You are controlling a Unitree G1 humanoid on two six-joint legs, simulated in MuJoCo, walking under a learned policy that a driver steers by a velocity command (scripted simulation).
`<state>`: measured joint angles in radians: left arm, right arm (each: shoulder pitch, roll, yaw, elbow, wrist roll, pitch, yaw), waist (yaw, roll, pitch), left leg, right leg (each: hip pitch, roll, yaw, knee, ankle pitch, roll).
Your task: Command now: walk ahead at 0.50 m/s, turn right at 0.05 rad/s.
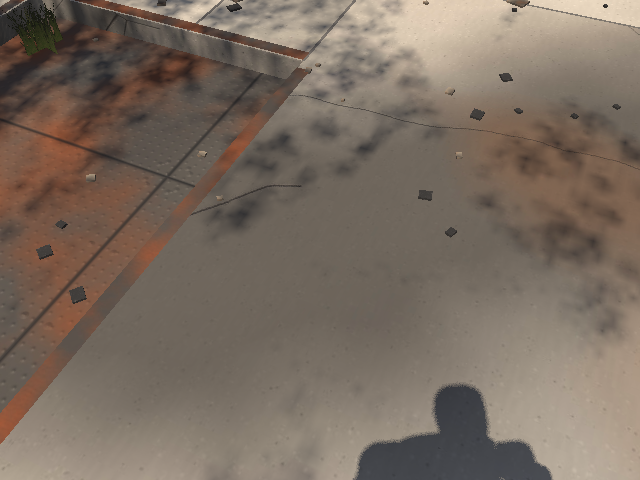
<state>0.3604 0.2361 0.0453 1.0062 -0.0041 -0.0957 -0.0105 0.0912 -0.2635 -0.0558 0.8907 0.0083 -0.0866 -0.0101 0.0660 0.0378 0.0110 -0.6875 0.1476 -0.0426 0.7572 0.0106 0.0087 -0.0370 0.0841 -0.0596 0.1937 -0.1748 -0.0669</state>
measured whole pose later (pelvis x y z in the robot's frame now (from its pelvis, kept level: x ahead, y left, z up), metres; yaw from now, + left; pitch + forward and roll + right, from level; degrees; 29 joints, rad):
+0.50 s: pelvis +0.28 +0.06 +0.00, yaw -13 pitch +0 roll +2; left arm 0.18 0.28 0.09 0.86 -0.03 -0.03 0.00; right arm 0.30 -0.25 -0.07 0.96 -0.02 -0.11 -0.01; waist -0.05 -0.04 0.02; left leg -0.06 -0.02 0.20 0.25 -0.20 0.04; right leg -0.68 -0.12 0.07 0.95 -0.10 -0.03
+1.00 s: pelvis +0.53 -0.08 +0.00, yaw -31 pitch +2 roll +1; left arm 0.32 0.25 0.08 0.80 -0.02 -0.06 -0.01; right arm 0.06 -0.29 -0.07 0.78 -0.01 -0.11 -0.01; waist 0.05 0.03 0.04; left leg -0.65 0.11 -0.08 0.89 -0.17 -0.04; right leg -0.18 0.11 0.07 0.34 -0.18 -0.11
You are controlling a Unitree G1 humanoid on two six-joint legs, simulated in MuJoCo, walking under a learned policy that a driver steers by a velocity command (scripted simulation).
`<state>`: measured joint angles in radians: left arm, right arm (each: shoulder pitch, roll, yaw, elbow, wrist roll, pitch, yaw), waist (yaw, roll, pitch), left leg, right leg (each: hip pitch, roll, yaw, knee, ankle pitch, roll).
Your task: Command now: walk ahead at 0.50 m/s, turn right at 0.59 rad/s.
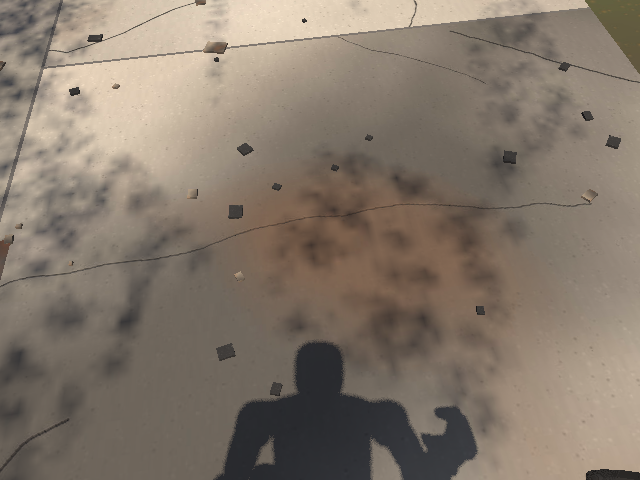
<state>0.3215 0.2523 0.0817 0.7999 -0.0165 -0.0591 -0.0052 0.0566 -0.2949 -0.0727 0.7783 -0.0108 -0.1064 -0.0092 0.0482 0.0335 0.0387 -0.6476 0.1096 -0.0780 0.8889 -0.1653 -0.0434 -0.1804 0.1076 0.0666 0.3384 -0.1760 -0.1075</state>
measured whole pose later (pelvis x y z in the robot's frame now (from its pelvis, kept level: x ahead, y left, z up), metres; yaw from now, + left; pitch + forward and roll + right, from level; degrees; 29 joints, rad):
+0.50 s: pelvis +0.28 +0.04 +0.00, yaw -18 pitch +2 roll +2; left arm 0.20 0.31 0.09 0.67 -0.03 -0.02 0.00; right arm 0.29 -0.27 -0.08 0.84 -0.01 -0.10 0.01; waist -0.05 -0.05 0.03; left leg -0.13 -0.02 0.13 0.30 -0.20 0.03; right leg -0.67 -0.09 0.07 1.04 -0.24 0.00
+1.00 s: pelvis +0.45 -0.08 -0.01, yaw -20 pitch +1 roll -1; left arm 0.14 0.23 0.05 0.75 0.03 -0.04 0.00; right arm 0.19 -0.30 -0.06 0.83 0.01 0.02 -0.03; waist -0.01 0.05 0.05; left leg -0.54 0.09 -0.03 0.98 -0.37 -0.09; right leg -0.30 0.01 -0.13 0.41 -0.13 -0.07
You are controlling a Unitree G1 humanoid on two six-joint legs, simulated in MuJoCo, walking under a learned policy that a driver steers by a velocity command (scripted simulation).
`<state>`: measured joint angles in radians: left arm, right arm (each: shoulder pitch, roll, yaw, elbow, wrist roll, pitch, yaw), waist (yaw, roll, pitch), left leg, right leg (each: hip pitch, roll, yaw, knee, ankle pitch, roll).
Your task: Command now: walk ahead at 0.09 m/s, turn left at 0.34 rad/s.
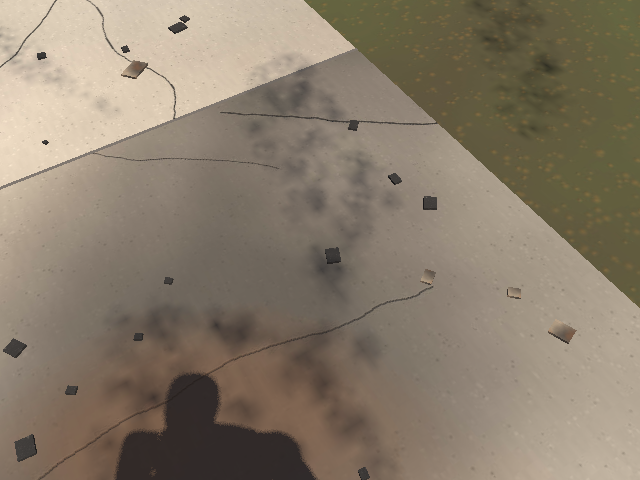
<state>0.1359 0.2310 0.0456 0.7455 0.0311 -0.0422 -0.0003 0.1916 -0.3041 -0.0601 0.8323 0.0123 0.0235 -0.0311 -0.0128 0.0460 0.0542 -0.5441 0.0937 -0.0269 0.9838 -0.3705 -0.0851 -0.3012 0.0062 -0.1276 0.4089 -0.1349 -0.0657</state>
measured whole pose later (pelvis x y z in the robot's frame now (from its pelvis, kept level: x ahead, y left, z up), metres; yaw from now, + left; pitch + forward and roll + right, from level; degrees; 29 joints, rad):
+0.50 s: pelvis +0.04 +0.05 +0.01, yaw +17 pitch +3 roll -3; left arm 0.06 0.31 0.09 0.79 0.00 0.01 0.04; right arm 0.19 -0.31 -0.07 0.70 0.01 0.02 -0.03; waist -0.01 -0.01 0.05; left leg -0.29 -0.03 -0.08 0.44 -0.20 0.05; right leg -0.52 0.01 0.06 0.93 -0.36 0.08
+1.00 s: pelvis +0.05 +0.02 +0.00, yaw +35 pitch +1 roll +0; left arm 0.13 0.27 0.07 0.77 0.01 0.02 0.04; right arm 0.19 -0.33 -0.09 0.64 0.02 0.07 -0.01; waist 0.01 0.03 0.07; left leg -0.47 0.03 -0.03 0.92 -0.40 -0.10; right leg -0.21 -0.05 -0.08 0.41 -0.23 0.00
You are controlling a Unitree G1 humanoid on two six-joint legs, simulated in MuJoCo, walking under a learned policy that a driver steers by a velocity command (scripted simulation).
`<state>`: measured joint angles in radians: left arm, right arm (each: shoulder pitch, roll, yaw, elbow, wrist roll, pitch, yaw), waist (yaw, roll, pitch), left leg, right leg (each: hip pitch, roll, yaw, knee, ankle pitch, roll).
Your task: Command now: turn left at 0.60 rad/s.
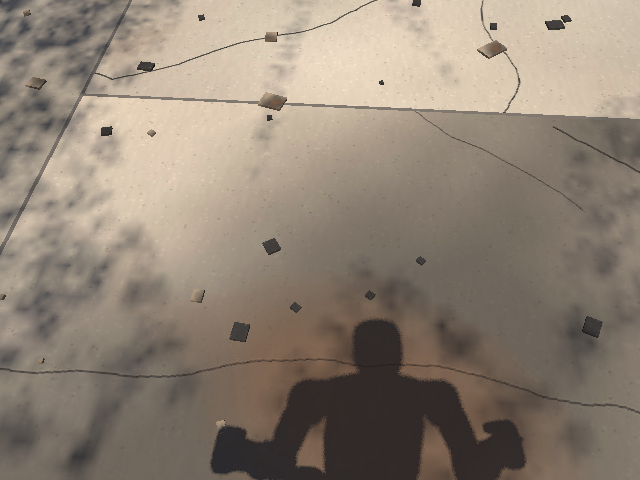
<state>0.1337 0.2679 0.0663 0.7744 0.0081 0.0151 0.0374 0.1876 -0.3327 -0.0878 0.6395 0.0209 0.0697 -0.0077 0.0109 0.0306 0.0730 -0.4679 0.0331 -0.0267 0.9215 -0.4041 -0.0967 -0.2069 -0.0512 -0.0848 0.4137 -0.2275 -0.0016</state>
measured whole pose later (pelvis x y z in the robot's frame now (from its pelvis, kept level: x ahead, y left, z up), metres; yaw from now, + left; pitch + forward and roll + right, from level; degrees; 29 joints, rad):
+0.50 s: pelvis +0.01 +0.05 +0.00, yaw +10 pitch +0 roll +0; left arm 0.15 0.30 0.06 0.80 0.00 0.03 0.02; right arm 0.14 -0.25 -0.03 0.66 -0.01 0.01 0.00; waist 0.00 -0.02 0.04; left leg -0.25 -0.07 -0.03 0.48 -0.23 0.06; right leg -0.32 -0.05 0.03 0.67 -0.35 0.07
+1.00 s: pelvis +0.03 +0.03 -0.01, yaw +10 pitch -1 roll +0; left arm 0.19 0.25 0.02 0.90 -0.01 -0.01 0.02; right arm 0.22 -0.25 -0.05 0.82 0.00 0.01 -0.02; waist 0.00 0.00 0.01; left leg -0.23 -0.04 -0.05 0.57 -0.35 0.03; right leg -0.20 -0.01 0.01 0.56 -0.35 0.00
